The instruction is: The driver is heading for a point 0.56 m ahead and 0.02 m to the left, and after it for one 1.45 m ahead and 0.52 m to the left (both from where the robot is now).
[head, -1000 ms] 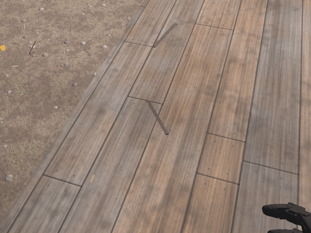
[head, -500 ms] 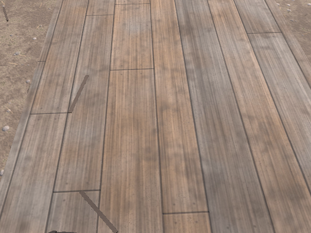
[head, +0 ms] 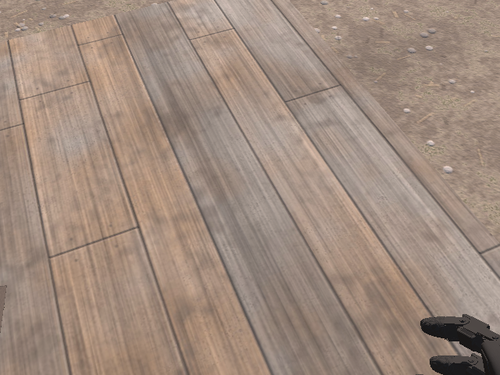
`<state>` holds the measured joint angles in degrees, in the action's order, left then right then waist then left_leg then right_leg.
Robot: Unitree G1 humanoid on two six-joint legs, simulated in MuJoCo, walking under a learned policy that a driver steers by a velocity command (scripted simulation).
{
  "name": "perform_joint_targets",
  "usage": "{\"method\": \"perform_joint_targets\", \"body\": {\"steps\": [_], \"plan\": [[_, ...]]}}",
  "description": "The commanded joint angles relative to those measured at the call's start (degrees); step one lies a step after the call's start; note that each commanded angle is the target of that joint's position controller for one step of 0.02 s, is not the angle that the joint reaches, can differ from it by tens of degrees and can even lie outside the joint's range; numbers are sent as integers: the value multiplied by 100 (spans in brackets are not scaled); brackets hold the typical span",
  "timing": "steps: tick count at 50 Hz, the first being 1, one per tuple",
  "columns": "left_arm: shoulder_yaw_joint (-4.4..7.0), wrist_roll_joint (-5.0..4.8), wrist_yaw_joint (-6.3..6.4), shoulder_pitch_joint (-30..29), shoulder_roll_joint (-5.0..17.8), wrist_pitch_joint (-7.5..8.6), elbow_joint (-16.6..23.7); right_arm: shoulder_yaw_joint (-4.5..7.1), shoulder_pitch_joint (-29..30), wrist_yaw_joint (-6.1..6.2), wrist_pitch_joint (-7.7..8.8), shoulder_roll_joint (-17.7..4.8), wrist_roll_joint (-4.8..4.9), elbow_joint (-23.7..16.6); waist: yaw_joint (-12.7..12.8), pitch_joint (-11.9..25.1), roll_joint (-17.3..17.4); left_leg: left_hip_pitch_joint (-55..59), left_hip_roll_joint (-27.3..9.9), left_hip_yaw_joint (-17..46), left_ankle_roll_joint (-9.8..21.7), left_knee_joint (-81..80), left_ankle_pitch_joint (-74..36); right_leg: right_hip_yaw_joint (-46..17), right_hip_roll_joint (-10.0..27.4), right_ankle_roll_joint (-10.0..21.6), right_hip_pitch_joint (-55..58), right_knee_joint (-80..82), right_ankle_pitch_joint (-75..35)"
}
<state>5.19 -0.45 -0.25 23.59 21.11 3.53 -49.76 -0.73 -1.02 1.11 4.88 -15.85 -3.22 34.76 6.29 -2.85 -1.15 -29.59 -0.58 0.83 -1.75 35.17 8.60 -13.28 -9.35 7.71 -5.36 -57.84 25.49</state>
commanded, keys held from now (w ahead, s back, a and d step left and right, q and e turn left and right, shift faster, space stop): w+shift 0.36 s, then w+q+shift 0.64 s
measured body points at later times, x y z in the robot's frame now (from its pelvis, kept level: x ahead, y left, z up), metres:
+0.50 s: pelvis +0.45 -0.05 +0.01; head +0.48 -0.06 +0.46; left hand +0.66 +0.17 -0.09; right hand +0.39 -0.30 -0.13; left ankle +0.30 +0.14 -0.59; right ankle +0.48 -0.11 -0.71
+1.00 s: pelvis +0.92 -0.06 +0.01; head +0.94 -0.07 +0.46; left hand +1.07 +0.20 -0.06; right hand +0.98 -0.34 -0.13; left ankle +0.93 -0.05 -0.71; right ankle +0.94 -0.24 -0.60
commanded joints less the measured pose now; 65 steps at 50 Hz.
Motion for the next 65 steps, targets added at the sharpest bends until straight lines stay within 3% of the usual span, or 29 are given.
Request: {"method": "perform_joint_targets", "body": {"steps": [1,2,5,14,17,19,20,21,22,24,26,31,37,40,41,42,43,44,45,46,48,52,58,60,61,62,63,64,65], "plan": [[-119,148,-18,-611,378,24,778,509,-1451,37,-74,-892,-12,82,-1044,1318,835,4133,-2176,3812,1028,-2059,3731,664,830,-107,-3846,-2238,-828],[-122,219,-104,-840,323,-12,799,457,-1478,-2,-68,-662,-32,264,-984,828,303,3449,-1908,2951,993,-2063,2558,727,991,-141,-3694,-1993,-994],[-286,317,-314,-1202,-204,-143,1098,351,-2041,-88,91,-342,60,901,-745,271,520,2575,-1428,1611,852,-2317,1081,617,1223,-168,-3602,-1609,-942],[-593,250,-543,-2897,-255,-73,1848,403,-2490,-225,285,-982,204,1408,-678,-548,461,1955,-1170,-688,842,-3558,-2538,1747,942,-49,-2434,1673,-2558],[-483,379,-365,-2363,89,-41,1609,461,-2781,-98,158,-1392,198,1634,-257,148,824,3165,-1354,-1004,741,-1969,-6244,2095,384,214,-1508,2038,-1680],[-237,413,-182,-111,546,-31,915,441,-2562,-18,16,-1453,246,1603,881,1284,858,2235,-1218,-945,654,1098,-5859,1529,578,488,1174,2591,-1567],[-96,474,-50,337,1026,-29,730,303,-2814,-95,4,-715,157,1427,516,1948,-232,810,-600,-702,681,3264,-516,-95,2067,409,2587,2494,-133],[-15,463,2,167,1315,-39,915,249,-3305,-139,39,-404,421,1140,17,2851,-1118,-835,144,185,654,5025,1971,-3160,3455,765,3487,3456,532],[-7,339,17,-27,951,-29,832,384,-2419,-79,33,-966,393,1035,203,2094,-115,-1364,-152,516,752,5028,1206,-2600,3083,579,2782,3851,143],[-145,341,-30,-465,312,143,597,322,-2150,-136,1,-610,352,1132,-334,374,321,-1076,-556,433,703,4210,618,-865,2582,291,783,4098,-1824],[-210,243,11,-727,59,230,539,286,-2623,-276,-231,-350,241,1332,-783,340,-224,-449,-741,398,570,3854,442,5,2309,101,-68,4611,-1543],[-265,117,-58,-504,-208,465,210,286,-1252,-419,-433,-139,265,924,-772,-474,-239,-1130,-710,-58,538,2976,-560,1811,1738,-499,-374,5193,-3696],[-279,96,162,-119,181,482,57,164,-339,-565,-312,-198,223,550,-781,-365,-133,-167,118,-1314,959,668,-1718,2859,1727,-854,474,4719,-7572],[-136,163,410,-516,731,282,372,404,-2285,-536,-404,-809,286,1161,-1799,994,-415,2150,948,-1346,1217,825,-910,2775,1973,-957,634,2070,-10243],[-76,212,381,-985,915,210,543,536,-3486,-447,-391,-1069,182,1426,-2393,1068,-458,3300,664,-702,1606,510,-450,2541,2160,-956,-363,233,-9314],[-103,240,252,-1185,586,134,456,692,-3817,-308,-382,-1310,332,1575,-2529,958,298,3928,278,-54,1962,-4,-423,2583,1213,-898,-1267,-2443,-4132],[-381,373,151,-979,-374,237,858,757,-3324,-216,-445,-1693,292,1583,-1540,708,1507,4548,-376,1457,2390,579,-1676,1996,459,-949,-3499,-4360,520],[-475,244,99,-846,-294,358,1447,833,-2917,-155,-490,-1917,233,1310,-1279,1729,1505,5188,-1174,3970,3230,-1083,714,850,532,-886,-4548,-4478,443],[-492,325,73,-1156,10,473,1414,798,-2630,-110,-486,-1521,196,1132,-1231,973,422,4422,-1328,4537,2911,-2155,2123,643,874,-728,-4764,-3811,-92],[-448,355,52,-1289,151,475,1339,710,-2271,-126,-477,-1164,213,1152,-884,267,-380,3290,-1100,4043,2503,-2391,2160,730,1130,-702,-4415,-3166,-511],[-496,497,61,-1209,95,251,1358,634,-1998,-103,-303,-1013,262,1079,-413,-257,-582,1682,-680,3295,2378,-2437,1114,745,1456,-954,-3701,-2260,-469],[-628,401,-48,-2167,-161,24,1851,652,-1891,-123,-43,-1078,294,989,-514,-536,-200,45,96,2090,2128,-2741,-65,1225,1695,-1246,-2511,236,-1522],[-606,173,-49,-2700,-94,102,2074,827,-2269,-179,-88,-1273,342,954,-1097,131,417,1785,108,2155,1435,-1913,-1972,1240,1101,-999,-1625,2690,-2942],[-411,166,59,-1823,345,149,1827,877,-2126,-154,-84,-1492,266,888,-642,794,402,2279,94,2227,1172,-656,-3246,1180,812,-894,-597,2844,-2051],[-287,159,136,-717,575,180,1579,895,-1799,-179,-57,-1628,250,822,76,1362,299,1955,260,2059,1033,627,-3308,1206,910,-827,607,2832,-1708],[-112,276,266,614,968,203,1347,763,-1567,-186,26,-1161,247,652,633,2083,-101,1061,489,1715,965,2417,-2080,369,1849,-658,2061,2703,-159],[-20,563,270,602,1414,196,1346,494,-2173,-169,38,-120,491,347,3,2679,-1890,-757,1089,1059,810,4110,2324,-2663,3660,-221,3308,3716,1668],[46,444,227,-26,1237,122,1395,416,-2099,-138,-50,-484,411,275,-204,2454,-1954,-1575,609,712,893,4725,1764,-4020,3728,51,2809,4431,2818],[-75,378,207,-573,610,91,1485,487,-1540,-147,-146,-847,252,350,-168,1462,-969,-1761,234,520,875,4648,1120,-2870,3351,-39,1925,4393,2513]]}}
